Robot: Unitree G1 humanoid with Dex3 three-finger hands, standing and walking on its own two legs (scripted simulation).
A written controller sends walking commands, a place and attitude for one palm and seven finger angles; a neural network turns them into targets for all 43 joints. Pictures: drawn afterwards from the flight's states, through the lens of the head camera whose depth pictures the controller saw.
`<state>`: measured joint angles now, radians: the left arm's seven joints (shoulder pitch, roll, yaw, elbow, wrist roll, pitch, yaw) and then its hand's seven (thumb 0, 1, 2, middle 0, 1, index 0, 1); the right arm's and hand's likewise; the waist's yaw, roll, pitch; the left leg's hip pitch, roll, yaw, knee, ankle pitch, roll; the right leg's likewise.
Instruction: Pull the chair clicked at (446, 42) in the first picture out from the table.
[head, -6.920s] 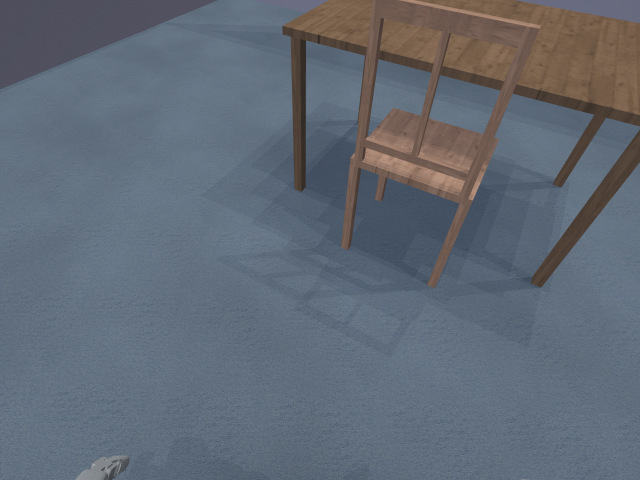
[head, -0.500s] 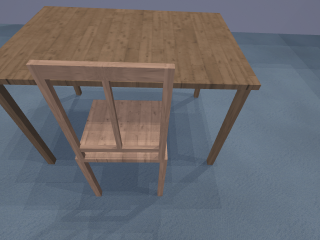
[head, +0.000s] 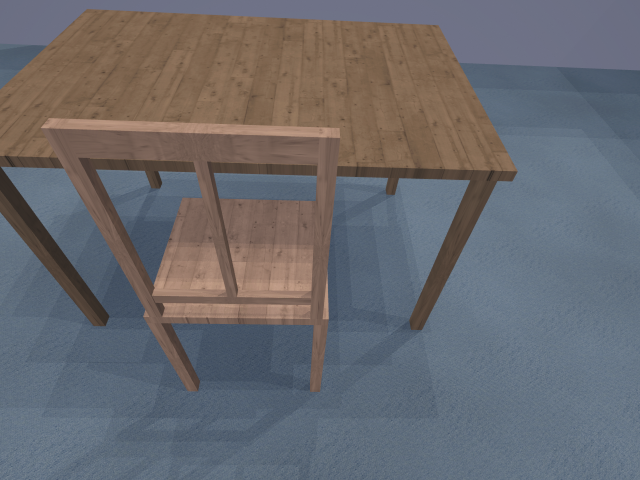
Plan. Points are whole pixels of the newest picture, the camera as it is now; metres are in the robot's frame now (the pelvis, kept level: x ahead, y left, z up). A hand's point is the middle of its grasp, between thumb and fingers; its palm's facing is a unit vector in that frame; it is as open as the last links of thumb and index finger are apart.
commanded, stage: look again from close up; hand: left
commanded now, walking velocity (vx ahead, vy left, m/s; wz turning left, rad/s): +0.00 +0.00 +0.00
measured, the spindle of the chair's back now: (220, 238) +0.50 +0.20 -0.05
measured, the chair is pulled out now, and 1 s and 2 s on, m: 0.00 0.00 0.00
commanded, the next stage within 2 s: shuffle to correct the standing spot in 0.04 s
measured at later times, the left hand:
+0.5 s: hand out of the picture +0.03 +0.13 -0.18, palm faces +0.04 -0.98 -0.18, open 7.4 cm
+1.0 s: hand out of the picture +0.15 +0.21 -0.19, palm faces +0.10 -0.97 -0.23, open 7.4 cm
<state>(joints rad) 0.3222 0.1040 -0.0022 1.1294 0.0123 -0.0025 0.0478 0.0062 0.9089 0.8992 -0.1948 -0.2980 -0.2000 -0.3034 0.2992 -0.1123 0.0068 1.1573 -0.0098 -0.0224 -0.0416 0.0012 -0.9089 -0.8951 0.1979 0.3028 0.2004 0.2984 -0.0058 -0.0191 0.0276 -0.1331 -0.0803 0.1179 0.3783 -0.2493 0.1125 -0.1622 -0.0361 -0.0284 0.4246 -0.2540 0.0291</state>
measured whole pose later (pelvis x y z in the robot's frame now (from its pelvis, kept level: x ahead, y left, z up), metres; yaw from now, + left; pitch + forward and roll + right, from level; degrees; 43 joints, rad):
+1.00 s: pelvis +0.12 +0.01 -0.01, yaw +2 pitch +1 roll +0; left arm 0.20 0.21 0.06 0.97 0.01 0.04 0.05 0.01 0.91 0.90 -0.20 -0.30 -0.20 -0.30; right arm 0.06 -0.14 -0.02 0.95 -0.02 0.01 -0.04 0.00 -0.91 -0.89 0.20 0.30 0.20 0.30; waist 0.02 -0.04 0.14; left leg -0.38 0.01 0.10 0.54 -0.17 0.06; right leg -0.42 0.00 0.01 1.13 -0.53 0.03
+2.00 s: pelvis +0.07 -0.01 -0.01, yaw +3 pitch -1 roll -1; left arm 0.31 0.18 -0.01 1.04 0.01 -0.01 0.04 0.01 0.91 0.90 -0.20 -0.30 -0.20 -0.30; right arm 0.24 -0.17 0.00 1.03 -0.01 -0.01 -0.01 0.01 -0.92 -0.89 0.20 0.30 0.20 0.30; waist 0.00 -0.02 0.01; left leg -0.30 -0.02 0.00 0.53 -0.22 0.03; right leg -0.19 -0.04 -0.01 0.51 -0.31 0.03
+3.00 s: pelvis +0.09 +0.00 +0.00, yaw +2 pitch -1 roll +0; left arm 0.34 0.17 -0.02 1.10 0.01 -0.02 0.04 0.01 0.91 0.90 -0.19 -0.30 -0.20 -0.30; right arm 0.25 -0.15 0.01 1.13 0.00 -0.02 -0.01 0.01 -0.92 -0.89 0.20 0.30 0.20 0.30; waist 0.00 -0.04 0.02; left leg -0.24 -0.04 0.02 0.44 -0.19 0.05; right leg -0.13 -0.06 0.00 0.42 -0.27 0.05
